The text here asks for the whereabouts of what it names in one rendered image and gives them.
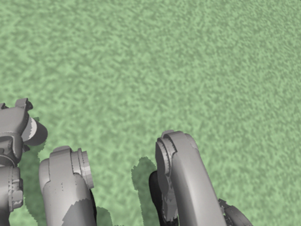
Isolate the can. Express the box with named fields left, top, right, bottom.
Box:
left=21, top=117, right=48, bottom=146

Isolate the left robot arm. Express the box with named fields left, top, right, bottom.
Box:
left=0, top=133, right=24, bottom=226

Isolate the right robot hand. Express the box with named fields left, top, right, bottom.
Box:
left=218, top=199, right=253, bottom=226

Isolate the left robot hand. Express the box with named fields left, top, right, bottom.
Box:
left=0, top=98, right=33, bottom=153

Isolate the right robot foot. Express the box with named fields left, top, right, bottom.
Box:
left=149, top=170, right=179, bottom=226

